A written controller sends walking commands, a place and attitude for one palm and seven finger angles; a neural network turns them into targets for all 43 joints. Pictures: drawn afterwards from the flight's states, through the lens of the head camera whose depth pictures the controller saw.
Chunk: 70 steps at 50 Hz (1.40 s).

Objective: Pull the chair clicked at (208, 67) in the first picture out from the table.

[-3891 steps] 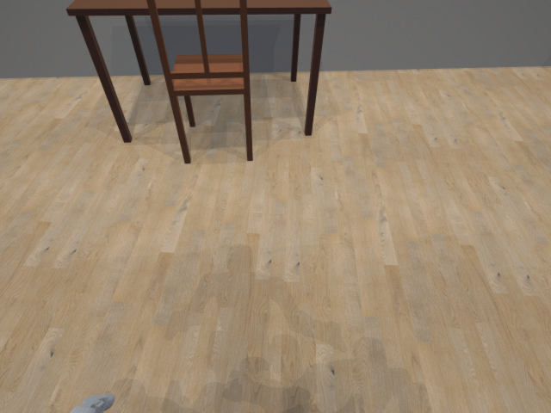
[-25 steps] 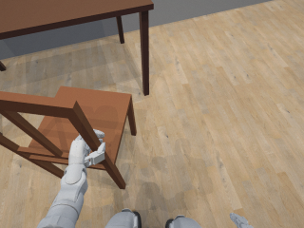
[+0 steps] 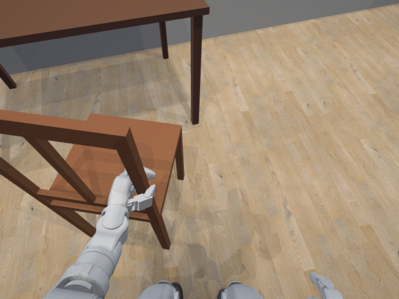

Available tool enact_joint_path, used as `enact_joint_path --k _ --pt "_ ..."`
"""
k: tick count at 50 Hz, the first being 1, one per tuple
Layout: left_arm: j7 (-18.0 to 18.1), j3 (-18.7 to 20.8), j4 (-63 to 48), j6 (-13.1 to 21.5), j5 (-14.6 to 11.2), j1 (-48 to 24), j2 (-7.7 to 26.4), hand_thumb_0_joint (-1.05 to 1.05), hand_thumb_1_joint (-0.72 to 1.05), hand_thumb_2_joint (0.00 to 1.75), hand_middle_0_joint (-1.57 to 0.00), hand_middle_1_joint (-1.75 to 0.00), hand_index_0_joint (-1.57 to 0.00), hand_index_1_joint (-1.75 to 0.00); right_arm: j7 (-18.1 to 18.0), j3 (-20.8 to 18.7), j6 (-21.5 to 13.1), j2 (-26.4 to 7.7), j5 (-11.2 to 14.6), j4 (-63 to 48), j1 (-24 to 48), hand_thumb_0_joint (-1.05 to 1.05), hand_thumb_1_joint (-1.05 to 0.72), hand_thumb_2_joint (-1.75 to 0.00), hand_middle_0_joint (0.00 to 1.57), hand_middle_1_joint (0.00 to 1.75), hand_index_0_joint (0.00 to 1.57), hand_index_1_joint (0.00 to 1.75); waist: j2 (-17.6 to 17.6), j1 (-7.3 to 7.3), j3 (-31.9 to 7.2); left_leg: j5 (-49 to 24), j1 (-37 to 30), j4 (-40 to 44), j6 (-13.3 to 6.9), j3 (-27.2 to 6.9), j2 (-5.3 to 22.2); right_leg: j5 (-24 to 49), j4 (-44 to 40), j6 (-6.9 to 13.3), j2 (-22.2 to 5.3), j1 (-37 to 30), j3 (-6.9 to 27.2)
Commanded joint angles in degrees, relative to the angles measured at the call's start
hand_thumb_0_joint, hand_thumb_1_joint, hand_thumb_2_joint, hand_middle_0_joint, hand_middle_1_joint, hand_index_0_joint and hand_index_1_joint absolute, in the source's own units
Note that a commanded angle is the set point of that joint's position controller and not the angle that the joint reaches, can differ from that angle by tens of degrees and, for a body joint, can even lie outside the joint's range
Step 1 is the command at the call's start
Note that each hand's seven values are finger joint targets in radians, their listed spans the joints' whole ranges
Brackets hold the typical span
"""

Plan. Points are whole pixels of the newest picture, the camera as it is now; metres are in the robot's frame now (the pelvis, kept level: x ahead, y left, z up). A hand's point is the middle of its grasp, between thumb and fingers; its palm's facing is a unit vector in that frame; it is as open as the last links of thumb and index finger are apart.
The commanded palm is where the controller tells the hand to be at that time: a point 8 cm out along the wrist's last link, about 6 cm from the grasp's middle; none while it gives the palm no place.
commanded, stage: step backward, pulling the chair out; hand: left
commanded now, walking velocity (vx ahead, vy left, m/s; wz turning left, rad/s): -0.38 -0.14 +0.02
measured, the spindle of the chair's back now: (68, 173) +0.39 +0.32 -0.06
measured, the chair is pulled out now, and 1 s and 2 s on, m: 0.39 0.50 0.51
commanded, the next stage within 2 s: stop walking, hand still on the chair in 0.98 s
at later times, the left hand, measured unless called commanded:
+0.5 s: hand (149, 227) +0.26 +0.11 -0.06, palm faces -0.01 -0.98 -0.17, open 5.8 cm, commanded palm +0.24 +0.16 -0.06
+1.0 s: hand (148, 247) +0.22 +0.11 -0.06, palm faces -0.02 -0.99 -0.16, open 5.9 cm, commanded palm +0.21 +0.16 -0.06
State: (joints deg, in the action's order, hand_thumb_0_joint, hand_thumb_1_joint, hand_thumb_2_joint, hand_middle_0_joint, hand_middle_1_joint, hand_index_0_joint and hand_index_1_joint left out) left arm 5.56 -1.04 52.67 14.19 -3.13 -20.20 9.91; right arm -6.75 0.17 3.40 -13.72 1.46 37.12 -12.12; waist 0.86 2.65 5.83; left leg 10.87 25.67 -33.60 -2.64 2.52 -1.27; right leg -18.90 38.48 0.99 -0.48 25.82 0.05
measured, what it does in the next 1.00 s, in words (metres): steps on the spot: right foot, then left foot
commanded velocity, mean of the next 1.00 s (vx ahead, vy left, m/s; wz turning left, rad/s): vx -0.29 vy -0.01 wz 0.05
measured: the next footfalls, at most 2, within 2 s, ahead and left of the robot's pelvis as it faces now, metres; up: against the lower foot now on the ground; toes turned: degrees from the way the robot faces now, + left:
right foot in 0.06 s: +0.04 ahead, -0.13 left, +0.00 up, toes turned -1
left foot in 0.44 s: -0.03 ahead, +0.11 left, +0.00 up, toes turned +1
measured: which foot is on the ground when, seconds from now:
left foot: down 0.00-0.28, up 0.30-0.42, down 0.44-1.00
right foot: up 0.00-0.04, down 0.06-1.00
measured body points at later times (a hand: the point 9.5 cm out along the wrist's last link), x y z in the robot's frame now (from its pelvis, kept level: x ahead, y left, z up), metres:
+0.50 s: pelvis -0.06 -0.01 +0.00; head +0.00 -0.01 +0.45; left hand +0.26 +0.17 -0.05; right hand +0.05 -0.30 -0.11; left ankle -0.05 +0.11 -0.73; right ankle +0.02 -0.13 -0.72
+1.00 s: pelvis -0.10 -0.01 +0.00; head -0.05 -0.01 +0.45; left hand +0.22 +0.16 -0.05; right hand +0.00 -0.27 -0.12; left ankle -0.07 +0.11 -0.72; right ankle +0.00 -0.13 -0.72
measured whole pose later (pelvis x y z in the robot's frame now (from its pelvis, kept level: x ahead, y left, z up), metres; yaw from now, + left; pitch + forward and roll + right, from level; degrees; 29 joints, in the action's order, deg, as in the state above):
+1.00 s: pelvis -0.10 -0.01 +0.00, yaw +1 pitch +1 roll +0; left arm 5.2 -2.4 53.3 10.7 -2.7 -18.8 8.3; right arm -7.4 1.4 4.4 -14.4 1.9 38.5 -13.9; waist 0.1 2.5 4.7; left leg 15.0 19.8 -33.4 -0.4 0.0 -0.5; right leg -11.1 31.8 0.1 -1.4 25.2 -2.1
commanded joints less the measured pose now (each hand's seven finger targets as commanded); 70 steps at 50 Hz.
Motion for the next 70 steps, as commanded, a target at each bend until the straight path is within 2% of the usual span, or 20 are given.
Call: enact_joint_path --k 1,4,9,13,16,20,22,24,28,31,33,40,44,46,49,53,56,59,64,70 --pt "-0.2 -0.3 -13.0 2.9 2.2 -9.6 4.3 0.0 0.9 0.9 -0.5 -1.45 -0.5 -1.45 1.0 -2.3 -1.9 -7.4 -1.3 -5.5 -1.8 0.0 -0.9 -0.9 0.2 0.3 0.2 0.3 -9.5 -0.54 -23.2 -32.4 -20.7 6.0 -4.3 -16.0 17.7 0.2 -1.4 -0.1 -0.5 -4.3 1.4" --pt "-0.5 2.1 -13.7 3.0 3.1 -7.1 6.5 0.0 0.9 0.9 -0.5 -1.45 -0.5 -1.45 1.5 -2.8 -2.4 -8.0 -1.6 -5.0 -1.5 0.0 -0.9 -0.9 0.2 0.3 0.2 0.3 -11.0 -0.53 -23.6 -33.0 -20.6 3.7 -3.1 -13.0 16.5 8.2 -6.1 -0.2 -0.7 -7.1 1.3" --pt "-0.6 4.8 -16.2 2.6 1.8 -2.6 8.7 0.0 0.9 0.9 -0.5 -1.45 -0.5 -1.45 1.1 -3.1 -2.8 -7.4 -0.6 -6.6 0.5 0.0 -0.9 -0.9 0.2 0.3 0.2 0.3 -7.8 -0.93 -25.4 -13.3 -11.3 3.7 -0.7 -9.3 12.7 15.1 -8.9 0.3 -2.0 -14.1 2.5" --pt "0.5 4.0 -16.2 3.0 1.7 -5.9 10.1 0.0 0.9 0.9 -0.5 -1.45 -0.5 -1.45 0.1 -2.8 -3.3 -5.8 0.1 -5.7 1.2 0.0 -0.9 -0.9 0.2 0.3 0.2 0.3 2.1 0.19 -23.1 9.8 -10.6 -8.6 4.0 -2.8 3.5 7.7 -19.8 5.0 -14.6 -6.4 14.5" --pt "1.1 4.0 -12.5 1.6 2.5 -6.8 9.9 0.0 0.9 0.9 -0.5 -1.45 -0.5 -1.45 -0.2 -2.1 -3.3 -5.6 -0.5 -4.4 2.7 0.0 -0.9 -0.9 0.2 0.3 0.2 0.3 2.5 -1.26 -20.4 15.5 -4.5 -17.8 4.0 -6.9 2.0 11.5 -21.0 7.4 -17.8 -8.6 15.3" --pt "1.5 2.9 -9.6 0.6 2.3 -9.0 9.0 0.0 0.9 0.9 -0.5 -1.45 -0.5 -1.45 -1.0 -1.3 -3.5 -7.0 -0.2 -1.8 0.7 0.0 -0.9 -0.9 0.2 0.3 0.2 0.3 3.5 0.05 -17.3 10.0 -6.4 0.1 3.4 -8.2 3.5 19.5 -15.0 3.8 -13.4 -12.3 6.8" --pt "1.1 0.3 -9.8 0.4 2.0 -9.3 6.2 0.0 0.9 0.9 -0.5 -1.45 -0.5 -1.45 -1.4 -2.0 -3.2 -8.9 -0.3 -2.5 -0.6 0.0 -0.9 -0.9 0.2 0.3 0.2 0.3 -4.7 -0.18 -17.8 -8.5 -10.0 10.6 0.3 -13.8 9.4 16.5 -8.0 -1.1 -4.7 -10.2 1.0" --pt "0.6 -1.5 -10.1 -0.1 1.6 -10.9 4.1 0.0 0.9 0.9 -0.5 -1.45 -0.5 -1.45 -1.2 -2.0 -2.0 -8.3 0.1 -4.3 -0.7 0.0 -0.9 -0.9 0.2 0.3 0.2 0.3 -5.7 -0.92 -20.1 -18.5 -12.2 8.5 -1.7 -15.4 13.3 15.4 -5.2 -2.1 -1.4 -10.1 0.1" --pt "0.0 -1.1 -11.8 -0.3 1.9 -10.5 3.6 0.0 0.9 0.9 -0.5 -1.45 -0.5 -1.45 -0.6 -1.7 -1.7 -6.9 -1.0 -5.2 0.2 0.0 -0.9 -0.9 0.2 0.3 0.2 0.3 -15.0 -1.28 -19.9 -19.7 -10.8 9.8 -2.4 -14.5 14.7 3.9 -1.0 -0.6 -1.2 -9.8 0.0" --pt "-0.2 -0.7 -11.7 -0.6 2.2 -8.9 3.7 0.0 0.9 0.9 -0.5 -1.45 -0.5 -1.45 0.2 -2.0 -1.9 -7.1 -0.9 -5.5 -0.9 0.0 -0.9 -0.9 0.2 0.3 0.2 0.3 -9.6 -1.21 -21.3 -23.3 -12.4 4.9 -0.7 -11.9 12.7 16.4 -7.4 -0.3 -1.6 -13.4 0.5" --pt "-0.3 0.9 -11.3 -0.6 2.1 -7.7 5.4 0.0 0.9 0.9 -0.5 -1.45 -0.5 -1.45 0.0 -2.1 -1.8 -7.0 -0.4 -6.4 -0.1 0.0 -0.9 -0.9 0.2 0.3 0.2 0.3 -4.8 -0.95 -22.8 -14.3 -8.3 3.6 1.8 -8.6 10.0 23.4 -9.0 0.3 -4.1 -17.6 2.5" --pt "0.8 2.7 -6.9 -0.9 2.1 -8.0 8.4 0.0 0.9 0.9 -0.5 -1.45 -0.5 -1.45 -0.1 -1.6 -1.5 -6.1 0.4 -5.5 -0.4 0.0 -0.9 -0.9 0.2 0.3 0.2 0.3 4.8 -1.66 -20.6 14.7 -6.3 -9.8 3.4 -5.0 2.0 4.8 -21.8 5.0 -15.6 -12.1 12.0" --pt "0.7 1.0 -6.4 -1.7 2.0 -9.9 6.6 0.0 0.9 0.9 -0.5 -1.45 -0.5 -1.45 -0.5 -0.7 -1.6 -6.6 0.4 -4.5 -0.7 0.0 -0.9 -0.9 0.2 0.3 0.2 0.3 4.6 -0.16 -18.6 5.9 -11.3 3.5 2.3 -6.0 3.9 6.8 -17.5 1.9 -10.9 -9.3 4.1" --pt "0.5 -1.0 -8.3 -0.9 1.9 -11.2 4.4 0.0 0.9 0.9 -0.5 -1.45 -0.5 -1.45 -1.2 -0.6 -1.3 -7.7 0.1 -5.5 -0.1 0.0 -0.9 -0.9 0.2 0.3 0.2 0.3 -5.6 -0.88 -17.9 -1.3 -8.5 12.0 -0.4 -13.0 9.6 6.7 -9.7 -1.9 -3.2 -10.5 -0.3" --pt "0.4 -1.6 -10.2 -0.8 1.4 -13.0 3.7 0.0 0.9 0.9 -0.5 -1.45 -0.5 -1.45 -1.5 0.2 -1.0 -6.3 0.1 -6.4 2.1 0.0 -0.9 -0.9 0.2 0.3 0.2 0.3 -12.6 -1.73 -15.7 4.0 -1.2 16.1 -2.5 -14.8 13.1 1.8 -2.3 -0.9 -1.3 -13.8 0.0" --pt "0.1 -1.4 -8.5 -1.4 1.6 -11.3 3.4 0.0 0.9 0.9 -0.5 -1.45 -0.5 -1.45 -1.0 -1.0 -1.2 -6.9 -0.1 -5.6 -1.2 0.0 -0.9 -0.9 0.2 0.3 0.2 0.3 -5.2 -1.25 -20.2 -13.0 -9.0 8.2 -0.7 -11.0 11.4 15.9 -7.3 -0.9 -1.9 -16.0 0.8" --pt "0.3 0.1 -18.4 -0.8 1.9 -15.2 5.7 0.0 0.9 0.9 -0.5 -1.45 -0.5 -1.45 -1.1 -0.3 -2.3 -5.7 0.1 -7.5 2.6 0.0 -0.9 -0.9 0.2 0.3 0.2 0.3 -8.8 -1.85 -18.2 2.9 -2.0 11.8 0.0 -9.4 10.6 7.1 -6.3 -0.8 -2.9 -18.8 1.7" --pt "1.0 1.0 -15.5 -2.0 1.6 -10.5 6.0 0.0 0.9 0.9 -0.5 -1.45 -0.5 -1.45 -1.1 -0.8 -2.8 -6.3 0.5 -6.6 0.5 0.0 -0.9 -0.9 0.2 0.3 0.2 0.3 -3.8 -1.96 -16.0 16.3 -1.7 10.8 0.6 -7.3 7.4 -2.4 -13.1 -0.2 -3.4 -16.5 4.6" --pt "1.3 2.6 -15.8 -2.1 2.0 -8.4 7.4 0.0 0.9 0.9 -0.5 -1.45 -0.5 -1.45 -0.5 -1.3 -4.3 -6.0 0.3 -5.9 -1.0 0.0 -0.9 -0.9 0.2 0.3 0.2 0.3 2.7 -1.1 -18.2 11.4 -12.2 4.7 1.6 -3.5 3.2 -9.5 -22.5 0.2 -6.8 -11.0 8.5" --pt "1.4 2.0 -17.6 -2.1 2.3 -4.4 6.0 0.0 0.9 0.9 -0.5 -1.45 -0.5 -1.45 -0.5 -0.8 -5.2 -5.4 0.2 -6.1 0.0 0.0 -0.9 -0.9 0.2 0.3 0.2 0.3 -1.7 -1.24 -18.9 1.2 -14.0 9.0 1.3 -4.7 5.0 6.5 -18.0 -0.9 -4.6 -16.6 3.9"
